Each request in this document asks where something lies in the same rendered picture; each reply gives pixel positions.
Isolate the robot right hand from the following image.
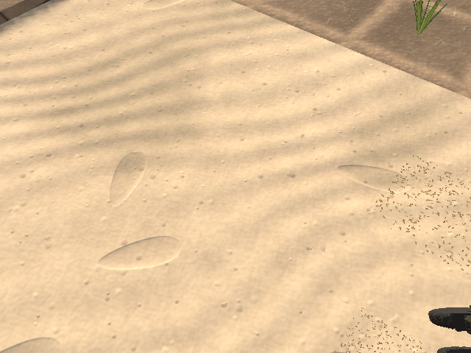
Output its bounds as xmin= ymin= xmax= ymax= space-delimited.
xmin=428 ymin=305 xmax=471 ymax=353

